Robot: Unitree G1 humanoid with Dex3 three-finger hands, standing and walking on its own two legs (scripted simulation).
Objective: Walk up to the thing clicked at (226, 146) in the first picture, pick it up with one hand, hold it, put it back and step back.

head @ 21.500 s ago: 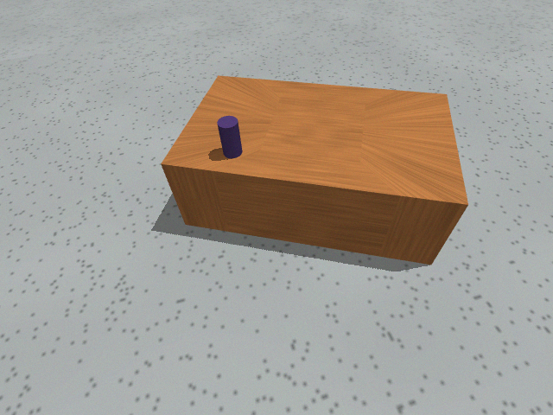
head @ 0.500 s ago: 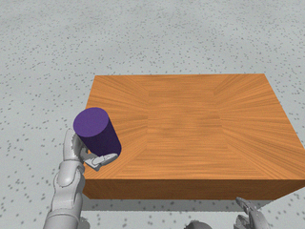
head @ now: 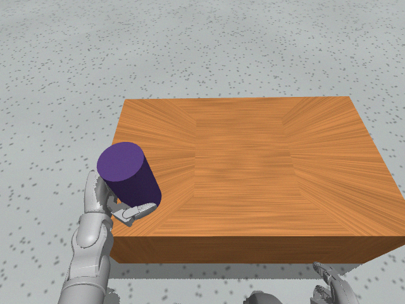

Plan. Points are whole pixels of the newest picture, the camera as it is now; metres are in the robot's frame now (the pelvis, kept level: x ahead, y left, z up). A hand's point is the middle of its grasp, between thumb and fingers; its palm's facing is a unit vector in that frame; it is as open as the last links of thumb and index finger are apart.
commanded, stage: hold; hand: left
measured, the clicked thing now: (133, 181) +0.32 +0.15 +0.08
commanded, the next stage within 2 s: crouch in 0.34 s
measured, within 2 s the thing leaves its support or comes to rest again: neither
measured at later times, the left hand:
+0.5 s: hand (132, 187) +0.32 +0.16 +0.05, palm faces +0.06 -1.00 +0.00, open 10.9 cm
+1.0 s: hand (145, 188) +0.39 +0.17 -0.08, palm faces +0.02 -1.00 +0.00, open 10.8 cm
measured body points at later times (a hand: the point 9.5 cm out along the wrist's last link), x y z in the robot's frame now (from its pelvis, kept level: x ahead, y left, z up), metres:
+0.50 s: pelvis +0.00 +0.00 +0.00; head +0.04 +0.00 +0.45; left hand +0.31 +0.22 +0.05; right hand +0.14 -0.25 -0.11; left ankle -0.03 +0.12 -0.71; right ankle +0.04 -0.14 -0.71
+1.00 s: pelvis -0.03 +0.00 -0.09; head +0.10 +0.02 +0.34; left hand +0.38 +0.22 -0.08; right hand +0.07 -0.26 -0.21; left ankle -0.03 +0.12 -0.71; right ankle +0.04 -0.14 -0.71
